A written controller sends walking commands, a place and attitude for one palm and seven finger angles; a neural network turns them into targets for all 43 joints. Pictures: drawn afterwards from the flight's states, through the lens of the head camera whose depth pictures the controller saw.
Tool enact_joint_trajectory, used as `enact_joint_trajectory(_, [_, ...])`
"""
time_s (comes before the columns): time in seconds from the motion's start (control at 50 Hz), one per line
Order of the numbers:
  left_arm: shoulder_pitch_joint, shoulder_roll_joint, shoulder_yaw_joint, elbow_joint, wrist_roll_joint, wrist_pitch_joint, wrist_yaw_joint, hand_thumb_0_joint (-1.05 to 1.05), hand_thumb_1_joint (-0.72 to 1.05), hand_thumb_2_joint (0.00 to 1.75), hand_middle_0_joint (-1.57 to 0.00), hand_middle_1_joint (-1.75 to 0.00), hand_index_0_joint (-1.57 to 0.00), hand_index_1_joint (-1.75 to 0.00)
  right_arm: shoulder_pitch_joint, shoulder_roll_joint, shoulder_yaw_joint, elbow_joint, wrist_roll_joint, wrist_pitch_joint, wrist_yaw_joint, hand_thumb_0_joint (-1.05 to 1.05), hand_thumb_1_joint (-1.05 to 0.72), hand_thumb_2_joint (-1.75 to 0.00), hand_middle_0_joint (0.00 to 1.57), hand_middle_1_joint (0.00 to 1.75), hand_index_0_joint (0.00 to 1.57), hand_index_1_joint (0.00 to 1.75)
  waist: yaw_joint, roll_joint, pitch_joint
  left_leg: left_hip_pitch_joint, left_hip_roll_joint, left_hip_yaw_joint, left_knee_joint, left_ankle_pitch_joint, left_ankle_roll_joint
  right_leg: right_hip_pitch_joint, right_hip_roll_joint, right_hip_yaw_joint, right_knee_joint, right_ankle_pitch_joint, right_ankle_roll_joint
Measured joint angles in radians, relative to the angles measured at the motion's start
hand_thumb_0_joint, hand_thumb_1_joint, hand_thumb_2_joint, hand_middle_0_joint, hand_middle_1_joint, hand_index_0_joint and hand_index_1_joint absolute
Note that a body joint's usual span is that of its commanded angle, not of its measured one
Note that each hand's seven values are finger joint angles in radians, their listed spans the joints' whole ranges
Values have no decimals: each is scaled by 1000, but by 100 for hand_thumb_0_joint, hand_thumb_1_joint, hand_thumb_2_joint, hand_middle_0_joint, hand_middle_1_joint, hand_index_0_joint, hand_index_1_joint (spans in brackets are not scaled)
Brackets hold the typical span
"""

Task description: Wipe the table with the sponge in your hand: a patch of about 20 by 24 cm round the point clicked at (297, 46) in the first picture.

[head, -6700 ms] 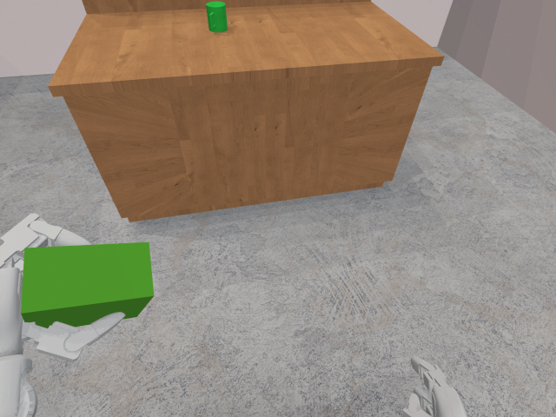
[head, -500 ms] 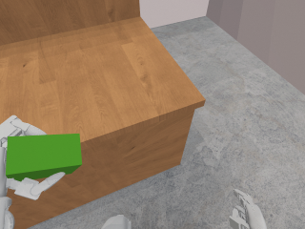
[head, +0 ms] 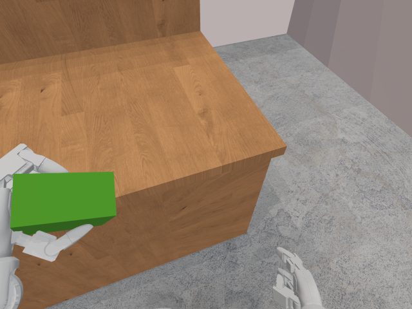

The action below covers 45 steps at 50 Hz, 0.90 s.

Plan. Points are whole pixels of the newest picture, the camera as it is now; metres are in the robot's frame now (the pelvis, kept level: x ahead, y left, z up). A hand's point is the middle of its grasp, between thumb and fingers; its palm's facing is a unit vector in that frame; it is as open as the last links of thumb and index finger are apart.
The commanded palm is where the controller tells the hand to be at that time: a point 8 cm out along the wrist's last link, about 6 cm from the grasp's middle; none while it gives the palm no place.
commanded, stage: come to a stop and stand still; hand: left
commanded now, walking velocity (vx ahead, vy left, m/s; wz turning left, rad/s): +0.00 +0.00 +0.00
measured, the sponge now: (79, 203) +0.23 +0.20 +0.16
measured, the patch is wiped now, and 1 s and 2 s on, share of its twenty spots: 0.00 0.00 0.00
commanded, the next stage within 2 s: look again from close up in 0.92 s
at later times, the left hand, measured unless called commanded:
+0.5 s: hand (45, 236) +0.17 +0.21 +0.18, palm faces +0.41 -0.82 -0.40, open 10.3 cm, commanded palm +0.12 +0.25 +0.18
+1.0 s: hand (32, 249) +0.16 +0.23 +0.16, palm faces +0.40 -0.82 -0.41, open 10.2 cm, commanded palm +0.11 +0.26 +0.18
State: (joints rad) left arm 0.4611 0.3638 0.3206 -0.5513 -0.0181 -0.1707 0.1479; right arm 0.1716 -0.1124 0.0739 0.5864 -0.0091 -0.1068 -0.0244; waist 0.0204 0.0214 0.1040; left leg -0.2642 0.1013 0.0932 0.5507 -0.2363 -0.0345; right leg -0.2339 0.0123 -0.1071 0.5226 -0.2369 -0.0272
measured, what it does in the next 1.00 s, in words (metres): steps on the spot: left foot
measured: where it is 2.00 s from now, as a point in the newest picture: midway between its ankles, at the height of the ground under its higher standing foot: outside the picture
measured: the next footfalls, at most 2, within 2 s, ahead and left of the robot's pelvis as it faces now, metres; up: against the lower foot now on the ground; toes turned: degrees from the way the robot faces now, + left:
left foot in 0.24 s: +0.00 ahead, +0.10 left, +0.00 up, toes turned -1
left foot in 1.94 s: +0.12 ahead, +0.18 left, +0.00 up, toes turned -3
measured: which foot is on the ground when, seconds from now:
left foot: down 0.00-0.02, up 0.04-0.22, down 0.24-1.00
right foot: down 0.00-1.00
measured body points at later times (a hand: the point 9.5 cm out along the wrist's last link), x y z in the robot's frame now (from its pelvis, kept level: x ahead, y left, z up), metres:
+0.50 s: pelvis -0.04 -0.02 +0.00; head -0.04 -0.02 +0.45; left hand +0.14 +0.26 +0.20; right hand +0.12 -0.26 -0.08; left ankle -0.02 +0.10 -0.73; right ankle +0.02 -0.09 -0.73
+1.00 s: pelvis -0.06 -0.01 +0.01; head -0.06 -0.02 +0.46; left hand +0.13 +0.27 +0.19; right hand +0.09 -0.24 -0.09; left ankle -0.04 +0.10 -0.73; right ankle +0.02 -0.09 -0.73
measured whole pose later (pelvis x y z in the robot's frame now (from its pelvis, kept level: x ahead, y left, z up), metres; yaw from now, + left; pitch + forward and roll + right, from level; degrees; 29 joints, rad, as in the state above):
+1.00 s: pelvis -0.06 -0.01 +0.01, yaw -1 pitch -2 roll +0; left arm 0.47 0.34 0.33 -0.42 -0.01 -0.17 0.16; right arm 0.24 -0.21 0.03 0.63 0.00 -0.07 -0.05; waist 0.01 0.01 0.02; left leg -0.20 0.00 0.02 0.48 -0.24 0.01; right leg -0.28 0.05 -0.07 0.40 -0.10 -0.06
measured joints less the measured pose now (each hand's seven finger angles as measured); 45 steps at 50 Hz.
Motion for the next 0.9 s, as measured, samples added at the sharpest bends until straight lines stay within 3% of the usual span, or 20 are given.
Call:
enact_joint_trajectory(0.06, [13,-1,7,15,-13,-2,-5,-1,-50,101,-70,-137,-72,-136,-8,-30,-15,13,5,18,-2,1,-90,-90,20,30,20,30,-7,26,-15,-34,-15,-43,73,-80,-1,-11,13,-4,-7,1,-37])
enact_joint_trajectory(0.14, [37,-11,21,53,-22,8,-6,-1,-50,101,-70,-137,-72,-136,-8,-74,-41,28,11,49,-17,1,-90,-90,20,30,20,30,-16,12,-44,-52,-70,-69,187,-161,9,-29,9,13,-25,19,-45])
enact_joint_trajectory(0.24, [34,-18,13,73,-18,15,2,-1,-50,101,-70,-137,-72,-136,22,-125,-67,31,10,60,-41,1,-91,-90,20,30,20,30,-32,1,-64,43,-74,-68,-2,-65,25,-43,26,-12,-26,30,-46])
enact_joint_trajectory(0.32, [25,-15,6,66,-9,17,11,-1,-50,101,-70,-137,-72,-136,39,-121,-76,38,8,62,-49,1,-91,-90,19,30,20,30,-7,-60,-54,78,-84,-45,-52,-40,33,-29,17,8,-40,48,-33])
enact_joint_trajectory(0.38, [24,-4,6,46,2,8,16,-1,-50,101,-70,-137,-72,-136,54,-116,-72,18,3,43,-52,1,-91,-90,19,30,20,30,-5,-69,-56,76,-85,-42,-57,-27,31,-36,14,11,-34,49,-5])
enact_joint_trajectory(0.5, [-11,-7,9,75,6,-20,13,-1,-50,101,-70,-137,-72,-136,45,-98,-58,18,4,23,-39,1,-91,-90,19,30,20,30,0,-24,-65,49,-73,-47,-29,-26,23,-46,28,4,-45,75,-50])
enact_joint_trajectory(0.58, [-6,-27,-3,117,-1,-4,8,-1,-50,101,-70,-137,-72,-136,39,-85,-50,30,6,36,-25,1,-91,-90,20,30,20,30,-5,3,-84,9,-78,-70,25,-101,33,-57,38,4,-74,102,-64])
enact_joint_trajectory(0.68, [-2,-36,-33,126,-2,28,6,-1,-50,101,-70,-137,-72,-136,42,-78,-37,43,0,54,-26,1,-90,-90,20,30,20,30,-17,-2,-78,25,-85,-91,-13,-57,40,-67,40,-2,-89,124,-61])
enact_joint_trajectory(0.74, [11,-26,-36,110,0,35,6,-1,-50,101,-70,-137,-72,-136,53,-72,-33,45,-3,61,-30,1,-90,-90,20,30,20,30,-10,-26,-64,49,-91,-80,-49,-7,31,-56,35,10,-99,122,-44])
enact_joint_trajectory(0.84, [20,-1,-15,72,11,20,14,-1,-50,101,-70,-137,-72,-136,85,-80,-36,29,-3,49,-36,1,-90,-90,20,30,20,30,-8,-30,-64,62,-95,-83,-88,9,36,-46,37,21,-122,93,-11])
enact_joint_trajectory(0.9, [3,10,8,74,9,3,18,-1,-50,101,-70,-137,-72,-136,82,-85,-39,31,0,40,-36,1,-90,-90,20,30,20,30,-7,-37,-56,65,-108,-80,-82,7,38,-42,30,34,-125,160,-23])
